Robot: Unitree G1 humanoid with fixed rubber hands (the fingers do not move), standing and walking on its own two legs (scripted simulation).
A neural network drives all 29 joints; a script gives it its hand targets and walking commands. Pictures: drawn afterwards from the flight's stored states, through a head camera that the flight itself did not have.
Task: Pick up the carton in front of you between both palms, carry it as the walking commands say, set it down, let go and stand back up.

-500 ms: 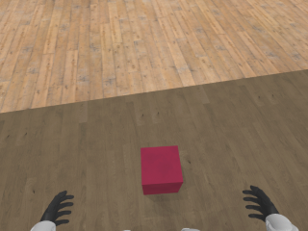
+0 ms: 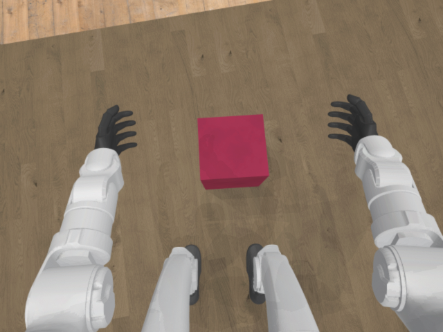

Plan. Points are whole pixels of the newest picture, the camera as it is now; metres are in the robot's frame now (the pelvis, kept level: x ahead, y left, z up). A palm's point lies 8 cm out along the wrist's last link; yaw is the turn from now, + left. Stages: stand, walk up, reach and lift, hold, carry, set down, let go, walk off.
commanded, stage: reach and lift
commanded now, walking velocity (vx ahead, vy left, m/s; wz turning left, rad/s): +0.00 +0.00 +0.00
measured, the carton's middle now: (231, 155) +0.53 -0.02 -0.55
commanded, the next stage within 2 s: none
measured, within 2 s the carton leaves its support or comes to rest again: neither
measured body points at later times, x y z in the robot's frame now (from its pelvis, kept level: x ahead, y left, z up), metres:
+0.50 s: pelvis +0.01 +0.00 -0.05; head +0.35 -0.02 +0.25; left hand +0.54 +0.17 -0.19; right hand +0.56 -0.21 -0.19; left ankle +0.07 +0.13 -0.64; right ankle +0.07 -0.11 -0.64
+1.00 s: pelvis -0.04 +0.01 -0.26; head +0.33 -0.01 -0.02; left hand +0.53 +0.17 -0.42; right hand +0.54 -0.21 -0.42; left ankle +0.07 +0.14 -0.64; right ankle +0.07 -0.11 -0.64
